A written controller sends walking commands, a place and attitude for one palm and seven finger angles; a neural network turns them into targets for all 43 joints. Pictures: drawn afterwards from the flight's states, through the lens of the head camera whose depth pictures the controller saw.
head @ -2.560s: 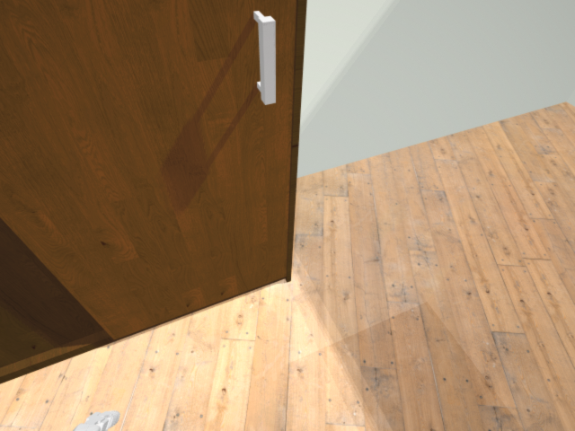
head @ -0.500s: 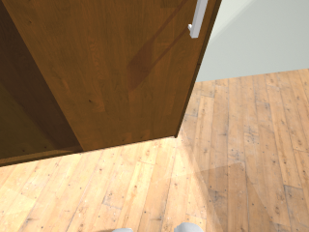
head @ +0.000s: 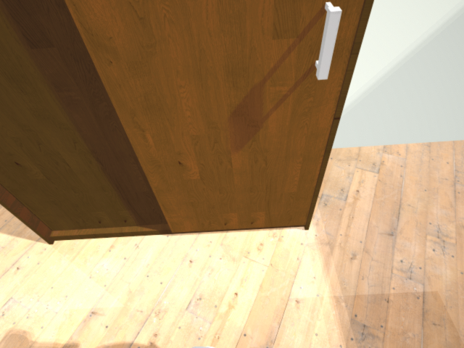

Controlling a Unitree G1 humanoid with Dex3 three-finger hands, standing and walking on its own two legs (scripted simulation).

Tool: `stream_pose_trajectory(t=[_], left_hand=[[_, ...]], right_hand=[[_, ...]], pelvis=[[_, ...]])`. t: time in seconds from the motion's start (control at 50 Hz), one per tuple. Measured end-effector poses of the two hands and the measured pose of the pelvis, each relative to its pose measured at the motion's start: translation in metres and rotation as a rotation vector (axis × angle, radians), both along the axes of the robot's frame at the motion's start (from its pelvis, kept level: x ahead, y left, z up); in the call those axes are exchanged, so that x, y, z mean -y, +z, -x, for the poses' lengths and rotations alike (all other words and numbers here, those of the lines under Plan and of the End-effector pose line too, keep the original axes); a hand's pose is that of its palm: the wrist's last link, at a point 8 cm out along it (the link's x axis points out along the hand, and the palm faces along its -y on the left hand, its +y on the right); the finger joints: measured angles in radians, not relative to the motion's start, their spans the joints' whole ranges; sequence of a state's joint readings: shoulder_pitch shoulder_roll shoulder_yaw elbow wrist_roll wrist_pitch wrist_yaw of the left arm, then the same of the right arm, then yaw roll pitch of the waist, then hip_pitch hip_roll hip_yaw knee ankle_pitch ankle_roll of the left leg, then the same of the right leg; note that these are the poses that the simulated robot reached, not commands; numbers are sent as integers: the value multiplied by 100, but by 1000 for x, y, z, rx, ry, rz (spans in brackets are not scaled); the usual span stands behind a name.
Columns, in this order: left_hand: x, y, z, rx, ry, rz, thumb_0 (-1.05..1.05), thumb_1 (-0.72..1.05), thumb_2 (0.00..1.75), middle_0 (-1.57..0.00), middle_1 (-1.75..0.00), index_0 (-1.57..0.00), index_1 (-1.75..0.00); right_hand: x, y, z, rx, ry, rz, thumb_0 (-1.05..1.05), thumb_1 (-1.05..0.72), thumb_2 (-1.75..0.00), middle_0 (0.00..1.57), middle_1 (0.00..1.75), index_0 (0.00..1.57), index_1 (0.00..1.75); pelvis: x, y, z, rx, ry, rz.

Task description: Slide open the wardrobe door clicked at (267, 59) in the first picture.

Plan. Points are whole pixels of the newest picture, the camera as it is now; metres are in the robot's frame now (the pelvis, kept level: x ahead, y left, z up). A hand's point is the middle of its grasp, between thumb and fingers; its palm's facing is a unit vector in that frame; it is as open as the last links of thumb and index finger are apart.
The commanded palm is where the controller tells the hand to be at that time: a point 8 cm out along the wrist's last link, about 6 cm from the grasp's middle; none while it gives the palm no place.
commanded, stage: take the last steps up to it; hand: right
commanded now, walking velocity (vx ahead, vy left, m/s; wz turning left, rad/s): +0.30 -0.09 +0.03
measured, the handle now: (325, 41) +0.72 -0.20 +0.17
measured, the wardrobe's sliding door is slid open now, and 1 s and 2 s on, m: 0.00 0.00 0.00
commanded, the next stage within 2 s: come to a stop and stand still in 0.70 s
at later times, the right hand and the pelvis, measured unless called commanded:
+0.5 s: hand out of the picture +0.08 -0.19 -0.17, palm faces +0.05 +0.98 -0.21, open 7.2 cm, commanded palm none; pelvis +0.07 -0.01 +0.00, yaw +0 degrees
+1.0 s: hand (361, 298) +0.26 -0.25 -0.17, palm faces +0.04 +0.97 -0.23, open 7.2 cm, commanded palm none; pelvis +0.22 -0.07 -0.01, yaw +1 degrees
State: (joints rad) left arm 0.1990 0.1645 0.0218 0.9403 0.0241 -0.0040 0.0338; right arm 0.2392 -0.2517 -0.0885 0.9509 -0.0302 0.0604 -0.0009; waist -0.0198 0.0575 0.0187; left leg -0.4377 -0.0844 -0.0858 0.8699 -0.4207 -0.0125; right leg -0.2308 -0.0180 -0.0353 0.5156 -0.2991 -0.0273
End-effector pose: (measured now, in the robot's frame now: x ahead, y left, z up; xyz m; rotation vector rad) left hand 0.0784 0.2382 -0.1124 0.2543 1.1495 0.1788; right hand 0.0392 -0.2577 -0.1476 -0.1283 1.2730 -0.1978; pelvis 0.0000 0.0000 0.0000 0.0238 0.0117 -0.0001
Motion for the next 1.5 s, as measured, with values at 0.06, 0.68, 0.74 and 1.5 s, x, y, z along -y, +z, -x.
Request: stream_pose_trajectory(t=[0.06,0.68,0.74,1.5], left_hand=[[8,1,25,-43,31,9,1,91,90,-20,-30,-21,-30],[51,-36,-95,-73,35,53,1,91,90,-20,-30,-20,-30],[67,-33,-119,-49,37,56,0,91,90,-20,-30,-20,-30],[110,-12,-146,-172,105,33,1,93,90,-20,-30,-21,-30]], right_hand=[[6,4,-11,14,32,-4,1,-91,-90,20,30,20,30],[26,-26,-25,-275,-55,-58,0,-91,-90,20,30,20,30],[39,-25,-56,-257,-37,-48,1,-91,-90,20,30,20,30],[82,-1,-207,-91,33,-31,0,-91,-90,19,30,20,30]], pelvis=[[5,4,0,8,22,-5],[58,-26,-137,24,-8,3],[66,-22,-151,26,9,19],[101,6,-204,0,7,-3]])
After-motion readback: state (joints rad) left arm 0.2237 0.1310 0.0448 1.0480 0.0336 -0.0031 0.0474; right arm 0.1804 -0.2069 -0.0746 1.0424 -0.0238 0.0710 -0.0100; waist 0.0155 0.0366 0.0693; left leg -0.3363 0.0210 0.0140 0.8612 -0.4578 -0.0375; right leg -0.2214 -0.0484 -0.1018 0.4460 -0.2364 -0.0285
